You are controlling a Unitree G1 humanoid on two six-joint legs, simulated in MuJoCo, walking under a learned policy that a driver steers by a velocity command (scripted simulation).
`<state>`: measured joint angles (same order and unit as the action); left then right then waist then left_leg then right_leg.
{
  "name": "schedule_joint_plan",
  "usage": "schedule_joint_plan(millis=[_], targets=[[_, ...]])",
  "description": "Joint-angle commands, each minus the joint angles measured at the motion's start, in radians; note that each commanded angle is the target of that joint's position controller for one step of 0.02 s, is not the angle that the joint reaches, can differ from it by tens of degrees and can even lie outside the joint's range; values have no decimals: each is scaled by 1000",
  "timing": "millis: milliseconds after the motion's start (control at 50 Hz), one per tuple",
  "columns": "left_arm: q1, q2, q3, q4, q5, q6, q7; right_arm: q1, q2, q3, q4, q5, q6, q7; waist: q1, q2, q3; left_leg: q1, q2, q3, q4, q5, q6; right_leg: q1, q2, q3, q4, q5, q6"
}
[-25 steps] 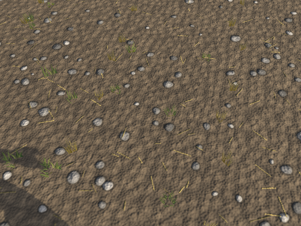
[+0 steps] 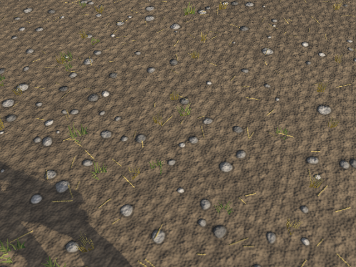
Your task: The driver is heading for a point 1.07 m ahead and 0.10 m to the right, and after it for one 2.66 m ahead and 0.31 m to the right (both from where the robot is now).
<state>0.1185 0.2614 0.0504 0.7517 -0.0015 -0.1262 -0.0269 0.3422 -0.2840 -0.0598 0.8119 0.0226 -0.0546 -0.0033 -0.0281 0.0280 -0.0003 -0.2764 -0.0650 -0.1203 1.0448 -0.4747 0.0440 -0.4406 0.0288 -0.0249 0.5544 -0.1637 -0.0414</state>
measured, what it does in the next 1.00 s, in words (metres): walks ahead: left foot, then right foot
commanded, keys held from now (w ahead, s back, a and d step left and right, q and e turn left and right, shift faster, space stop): w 0.52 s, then w+e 0.48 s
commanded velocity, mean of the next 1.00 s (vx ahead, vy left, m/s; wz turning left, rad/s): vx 0.50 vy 0.00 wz -0.13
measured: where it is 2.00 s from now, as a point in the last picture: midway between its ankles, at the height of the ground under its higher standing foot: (204, 131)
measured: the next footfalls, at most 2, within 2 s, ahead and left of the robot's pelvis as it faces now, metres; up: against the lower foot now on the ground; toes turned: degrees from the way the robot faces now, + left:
left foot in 0.44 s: +0.41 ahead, +0.14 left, +0.00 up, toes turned +2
right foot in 0.98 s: +0.68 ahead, -0.13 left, +0.00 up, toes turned -14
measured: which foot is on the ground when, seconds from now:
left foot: up 0.00-0.42, down 0.44-0.98, up 1.00-1.00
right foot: down 0.00-0.46, up 0.48-0.96, down 0.98-1.00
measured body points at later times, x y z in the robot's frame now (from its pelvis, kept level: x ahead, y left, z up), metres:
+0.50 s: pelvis +0.28 +0.04 +0.00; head +0.31 +0.05 +0.45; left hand +0.28 +0.32 -0.14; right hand +0.49 -0.20 -0.08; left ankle +0.37 +0.14 -0.73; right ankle +0.11 -0.10 -0.67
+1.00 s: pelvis +0.55 -0.01 -0.01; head +0.59 -0.02 +0.44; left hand +0.80 +0.20 -0.10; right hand +0.52 -0.30 -0.14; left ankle +0.38 +0.14 -0.70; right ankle +0.64 -0.12 -0.73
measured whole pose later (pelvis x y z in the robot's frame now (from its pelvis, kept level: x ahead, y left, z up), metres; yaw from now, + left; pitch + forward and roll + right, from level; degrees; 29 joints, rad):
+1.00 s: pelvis +0.55 -0.01 -0.01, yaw -12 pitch +3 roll +1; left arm 0.09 0.27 0.06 0.70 -0.02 -0.05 -0.05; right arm 0.32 -0.29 -0.07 0.87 0.00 -0.04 -0.02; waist -0.04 -0.01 0.03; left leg 0.00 0.08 0.21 0.62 -0.48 -0.03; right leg -0.53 0.01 -0.05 0.61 -0.13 -0.09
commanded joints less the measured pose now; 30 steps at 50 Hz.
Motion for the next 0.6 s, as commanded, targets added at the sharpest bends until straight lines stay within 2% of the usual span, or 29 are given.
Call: schedule_joint_plan(millis=[20,40,60,80,120,180,240,300,340,380,400,420,440,460,480,500,520,540,560,600], targets=[[174,131,34,-3,4,17,5,-108,-118,-19,-127,-4,-33,4,98,-82,-42,-515,117,18,215,89,3,453,-326,494,-295,-192,-197],[139,107,25,-8,11,15,4,-110,-111,-24,-127,-15,-30,3,68,-89,-17,-468,150,18,147,138,1,370,-294,430,-317,-100,-187],[125,100,21,-7,15,14,3,-87,-96,-24,-123,-15,-25,5,45,-113,-12,-417,165,25,111,161,-4,318,-268,383,-338,-33,-182],[124,99,20,-3,10,12,3,-66,-79,-21,-117,-12,-20,5,33,-127,-19,-391,171,35,75,171,-10,295,-253,342,-356,17,-186],[138,127,27,10,2,8,7,-83,-59,-15,-125,-17,-14,2,27,-119,-15,-402,181,55,-4,215,-30,279,-250,277,-382,130,-200],[165,156,36,29,-5,17,18,-172,-37,-4,-149,-21,-18,4,49,-92,-5,-409,184,75,-192,371,-51,290,-230,190,-403,220,-187],[209,167,37,51,-15,26,22,-266,-21,4,-169,-15,-26,13,86,-93,14,-354,156,103,-372,513,-54,297,-201,122,-402,220,-159],[268,176,39,80,-21,39,22,-348,-25,5,-196,-6,-32,26,118,-97,37,-344,133,114,-462,538,-46,357,-230,128,-379,201,-153],[284,182,41,94,-23,51,25,-381,-35,3,-214,-3,-38,37,117,-104,50,-356,123,112,-503,486,-25,422,-261,143,-346,228,-144],[275,197,47,101,-23,62,30,-360,-56,-4,-217,-5,-44,44,89,-119,38,-308,109,119,-538,417,3,471,-283,149,-294,317,-125],[256,207,49,99,-24,66,32,-304,-76,-14,-205,-8,-46,44,49,-126,5,-216,85,140,-561,399,22,475,-272,133,-227,454,-111],[243,199,45,97,-24,70,35,-182,-110,-34,-167,-14,-45,38,-16,-113,-71,-37,59,166,-585,417,49,449,-231,93,-89,587,-88],[236,163,29,80,-10,68,37,-10,-168,-56,-127,-23,-43,28,-87,-75,-199,245,146,81,-536,463,100,306,-184,53,139,494,-53],[336,65,-3,53,1,47,32,99,-271,-79,-112,-38,-36,22,-73,147,-350,647,404,-340,-553,360,250,-104,-34,-7,542,88,22],[328,84,-3,66,-6,24,25,132,-214,-63,-100,-20,-29,24,-87,233,-419,696,469,-608,-696,248,297,-265,11,118,699,-414,25],[245,163,19,43,-33,14,17,73,-164,-44,-102,-14,-27,22,-86,151,-265,586,431,-488,-718,169,250,-361,-52,136,770,-374,16],[172,162,18,23,-36,11,15,4,-140,-34,-113,-14,-24,21,-62,89,-157,434,391,-357,-740,201,219,-363,-102,100,738,-282,9],[145,152,19,21,-24,16,18,-59,-111,-25,-116,-23,-25,24,-30,38,-82,291,356,-262,-780,258,204,-326,-134,89,676,-214,13],[161,144,25,29,-19,31,21,-101,-81,-17,-119,-31,-33,27,8,55,-50,191,325,-190,-819,311,188,-261,-164,100,626,-164,16],[206,103,20,48,-24,62,24,-129,-76,-20,-106,-33,-50,30,44,79,-31,88,306,-97,-881,366,188,-186,-173,106,592,-115,31]])
Velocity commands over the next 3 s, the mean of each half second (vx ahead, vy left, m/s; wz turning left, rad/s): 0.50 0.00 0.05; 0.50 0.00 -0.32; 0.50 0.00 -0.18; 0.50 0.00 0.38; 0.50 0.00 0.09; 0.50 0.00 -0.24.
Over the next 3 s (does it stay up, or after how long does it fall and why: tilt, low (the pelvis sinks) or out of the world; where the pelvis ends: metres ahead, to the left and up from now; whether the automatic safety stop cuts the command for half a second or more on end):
stays up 1.66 -0.10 0.00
